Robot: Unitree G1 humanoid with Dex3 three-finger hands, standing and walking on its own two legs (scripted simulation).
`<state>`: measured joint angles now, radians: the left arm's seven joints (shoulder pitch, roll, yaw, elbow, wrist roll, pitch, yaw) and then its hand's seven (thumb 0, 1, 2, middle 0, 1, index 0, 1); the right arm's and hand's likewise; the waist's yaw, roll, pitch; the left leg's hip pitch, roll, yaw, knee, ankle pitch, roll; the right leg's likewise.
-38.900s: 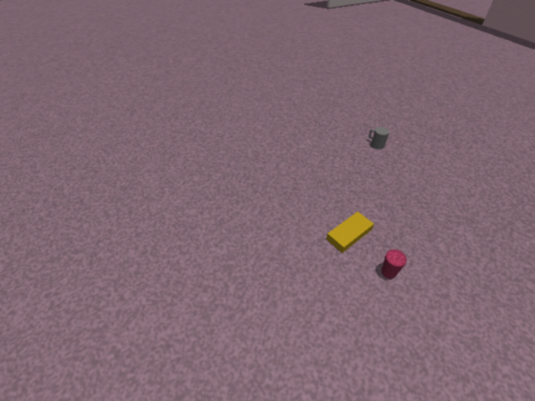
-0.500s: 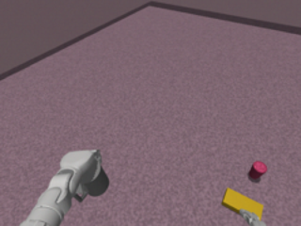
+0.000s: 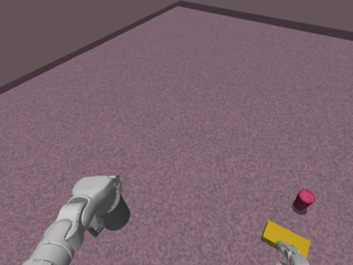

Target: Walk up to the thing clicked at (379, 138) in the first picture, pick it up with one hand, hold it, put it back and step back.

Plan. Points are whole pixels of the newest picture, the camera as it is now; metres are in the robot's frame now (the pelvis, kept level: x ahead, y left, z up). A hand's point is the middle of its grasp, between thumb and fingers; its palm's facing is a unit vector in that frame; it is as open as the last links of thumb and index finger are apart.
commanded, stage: hold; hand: left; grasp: from above
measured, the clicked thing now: (106, 213) +0.29 +0.22 -0.08
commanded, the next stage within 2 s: crouch in 0.20 s
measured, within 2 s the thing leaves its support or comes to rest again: neither
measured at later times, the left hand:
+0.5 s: hand (100, 204) +0.30 +0.23 -0.05, palm faces -0.44 -0.06 -0.90, open 10.8 cm
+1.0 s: hand (119, 214) +0.36 +0.24 -0.25, palm faces -0.41 +0.04 -0.91, open 10.8 cm
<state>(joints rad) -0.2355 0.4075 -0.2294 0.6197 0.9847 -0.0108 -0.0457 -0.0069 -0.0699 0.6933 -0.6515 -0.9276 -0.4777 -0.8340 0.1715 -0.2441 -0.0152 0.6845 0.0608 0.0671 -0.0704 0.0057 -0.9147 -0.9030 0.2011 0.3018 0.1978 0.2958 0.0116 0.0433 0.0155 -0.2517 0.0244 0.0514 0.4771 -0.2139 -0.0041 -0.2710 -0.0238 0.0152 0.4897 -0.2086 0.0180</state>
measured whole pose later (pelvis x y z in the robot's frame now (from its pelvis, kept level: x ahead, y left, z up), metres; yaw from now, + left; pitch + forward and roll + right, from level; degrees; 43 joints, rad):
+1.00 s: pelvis -0.02 +0.01 -0.13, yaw +0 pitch +25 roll -2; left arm -0.61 0.40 -0.11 1.20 1.18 -0.04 0.40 -0.01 -0.07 0.71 -0.62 -0.96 -0.46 -0.85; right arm 0.24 -0.27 -0.08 0.74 -0.02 0.02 -0.02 0.00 -0.90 -0.90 0.20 0.30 0.20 0.30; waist -0.12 0.02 -0.16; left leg -1.24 0.04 0.00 1.33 -0.53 0.01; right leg -1.22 -0.01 -0.01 1.29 -0.50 0.03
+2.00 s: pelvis -0.06 +0.00 -0.38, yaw -3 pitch +37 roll -6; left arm -0.94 0.64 0.07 1.39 1.24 -0.14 0.37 0.00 -0.09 0.67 -0.70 -0.88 -0.53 -0.81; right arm 0.18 -0.25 0.00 0.73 -0.11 -0.05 0.10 0.00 -0.91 -0.90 0.20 0.30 0.20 0.30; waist -0.23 0.01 -0.10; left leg -2.17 0.03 -0.09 2.21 -0.69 0.00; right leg -2.12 -0.01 -0.04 2.14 -0.67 0.03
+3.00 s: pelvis -0.06 +0.00 -0.45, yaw -6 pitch +34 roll -8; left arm -1.05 0.78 0.11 1.58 1.31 -0.17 0.46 0.01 -0.08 0.64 -0.72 -0.84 -0.56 -0.75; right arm 0.16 -0.28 0.10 0.73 -0.17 -0.09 0.15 0.00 -0.91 -0.90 0.20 0.30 0.20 0.30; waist -0.30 -0.03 0.02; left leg -2.36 0.02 -0.14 2.45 -0.70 0.00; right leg -2.29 0.00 -0.08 2.35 -0.67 0.04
